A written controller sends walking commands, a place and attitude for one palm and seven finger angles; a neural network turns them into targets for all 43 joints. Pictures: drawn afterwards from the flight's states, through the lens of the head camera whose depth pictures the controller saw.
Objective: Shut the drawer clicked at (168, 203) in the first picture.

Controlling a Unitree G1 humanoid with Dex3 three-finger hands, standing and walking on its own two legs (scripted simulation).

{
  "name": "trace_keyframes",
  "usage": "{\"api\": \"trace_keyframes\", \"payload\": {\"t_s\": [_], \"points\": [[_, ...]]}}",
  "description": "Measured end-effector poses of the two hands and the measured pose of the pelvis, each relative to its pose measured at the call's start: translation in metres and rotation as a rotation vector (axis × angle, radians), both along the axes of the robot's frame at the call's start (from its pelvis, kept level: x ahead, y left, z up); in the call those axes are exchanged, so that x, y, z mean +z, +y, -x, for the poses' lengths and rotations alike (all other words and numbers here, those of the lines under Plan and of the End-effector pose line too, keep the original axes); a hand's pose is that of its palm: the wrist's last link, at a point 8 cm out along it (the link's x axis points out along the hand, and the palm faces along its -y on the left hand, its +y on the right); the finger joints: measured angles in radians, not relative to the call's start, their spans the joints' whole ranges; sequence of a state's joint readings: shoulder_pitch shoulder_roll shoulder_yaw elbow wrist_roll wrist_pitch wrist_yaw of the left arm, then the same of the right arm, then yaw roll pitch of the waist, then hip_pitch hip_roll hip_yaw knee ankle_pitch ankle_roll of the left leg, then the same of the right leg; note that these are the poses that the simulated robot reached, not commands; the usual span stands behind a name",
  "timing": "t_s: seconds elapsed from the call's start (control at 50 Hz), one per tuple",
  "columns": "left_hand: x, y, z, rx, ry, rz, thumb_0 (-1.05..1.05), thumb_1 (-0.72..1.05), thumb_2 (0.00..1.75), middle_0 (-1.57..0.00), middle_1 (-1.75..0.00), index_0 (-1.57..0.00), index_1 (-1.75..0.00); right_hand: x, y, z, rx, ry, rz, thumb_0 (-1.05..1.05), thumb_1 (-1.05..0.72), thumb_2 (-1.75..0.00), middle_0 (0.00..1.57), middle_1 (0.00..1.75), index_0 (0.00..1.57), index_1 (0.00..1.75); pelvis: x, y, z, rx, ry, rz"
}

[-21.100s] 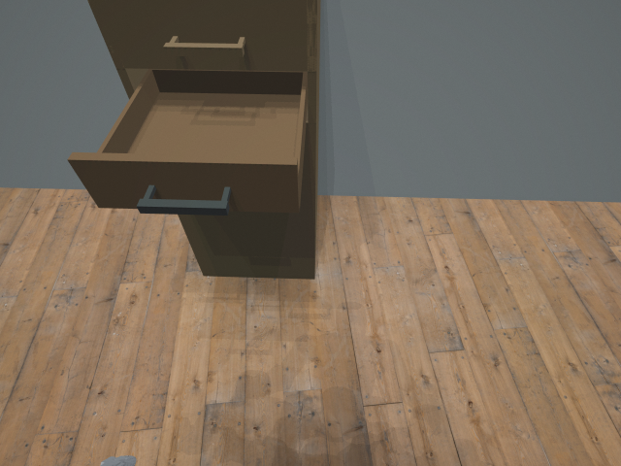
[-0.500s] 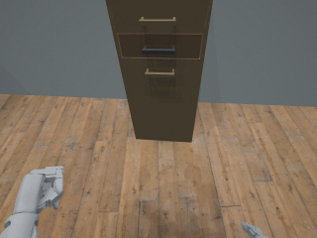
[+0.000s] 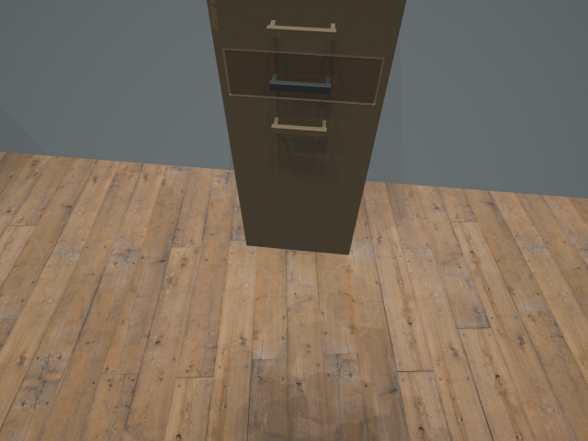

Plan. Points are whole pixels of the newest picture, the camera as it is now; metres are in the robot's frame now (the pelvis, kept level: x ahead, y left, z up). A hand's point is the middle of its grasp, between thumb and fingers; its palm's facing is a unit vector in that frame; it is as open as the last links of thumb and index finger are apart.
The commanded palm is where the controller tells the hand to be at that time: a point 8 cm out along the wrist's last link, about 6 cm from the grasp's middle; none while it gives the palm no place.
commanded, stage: let the arm hang, fingers relaxed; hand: left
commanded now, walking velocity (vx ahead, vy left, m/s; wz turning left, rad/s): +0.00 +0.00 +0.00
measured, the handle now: (300, 83) +0.91 +0.05 +0.00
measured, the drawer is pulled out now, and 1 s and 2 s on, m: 0.00 0.00 0.00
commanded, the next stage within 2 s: look to check the result in 0.50 s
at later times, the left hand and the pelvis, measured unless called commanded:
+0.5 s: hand out of the picture +0.00 +0.17 -0.18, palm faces +0.02 -0.98 -0.17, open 7.3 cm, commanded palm none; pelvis +0.00 +0.01 +0.00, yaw -1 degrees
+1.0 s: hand out of the picture +0.01 +0.16 -0.18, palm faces +0.01 -0.98 -0.18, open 7.4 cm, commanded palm none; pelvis +0.01 +0.00 +0.00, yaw -1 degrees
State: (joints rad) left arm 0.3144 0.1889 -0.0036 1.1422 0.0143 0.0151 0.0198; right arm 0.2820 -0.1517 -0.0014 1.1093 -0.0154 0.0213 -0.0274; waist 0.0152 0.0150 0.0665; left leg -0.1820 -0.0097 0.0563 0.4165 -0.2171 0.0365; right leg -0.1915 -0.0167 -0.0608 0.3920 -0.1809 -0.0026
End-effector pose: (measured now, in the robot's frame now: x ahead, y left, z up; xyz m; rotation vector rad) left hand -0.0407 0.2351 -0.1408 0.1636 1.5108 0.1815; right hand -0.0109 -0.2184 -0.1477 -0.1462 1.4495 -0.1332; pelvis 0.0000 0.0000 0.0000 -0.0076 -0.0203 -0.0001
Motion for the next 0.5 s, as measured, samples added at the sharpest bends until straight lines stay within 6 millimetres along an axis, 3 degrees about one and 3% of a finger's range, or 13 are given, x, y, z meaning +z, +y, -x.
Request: {"api": "trace_keyframes", "payload": {"t_s": [0.2,0.28,0.5], "points": [[-0.006,-0.018,-0.022,-0.014,-0.06,0.047,0.0,0.91,0.9,-0.26,-0.37,-0.26,-0.36,-0.004,0.023,0.022,-0.047,0.024,-0.038,0.0,-0.91,-0.9,0.2,0.3,0.2,0.3,0.0,0.005,0.001,-0.011,-0.007,-0.005],[-0.008,-0.023,-0.032,-0.024,-0.081,0.055,0.01,0.91,0.9,-0.22,-0.33,-0.22,-0.33,-0.004,0.028,0.027,-0.065,0.028,-0.043,0.0,-0.91,-0.9,0.2,0.3,0.2,0.3,-0.001,0.005,0.0,-0.015,-0.005,-0.006],[-0.007,-0.02,-0.033,-0.015,-0.079,0.044,0.01,0.92,0.9,-0.2,-0.3,-0.2,-0.3,-0.004,0.028,0.03,-0.082,0.037,-0.039,0.0,-0.91,-0.9,0.2,0.3,0.2,0.3,-0.001,0.005,-0.005,-0.019,-0.006,-0.007]]}}
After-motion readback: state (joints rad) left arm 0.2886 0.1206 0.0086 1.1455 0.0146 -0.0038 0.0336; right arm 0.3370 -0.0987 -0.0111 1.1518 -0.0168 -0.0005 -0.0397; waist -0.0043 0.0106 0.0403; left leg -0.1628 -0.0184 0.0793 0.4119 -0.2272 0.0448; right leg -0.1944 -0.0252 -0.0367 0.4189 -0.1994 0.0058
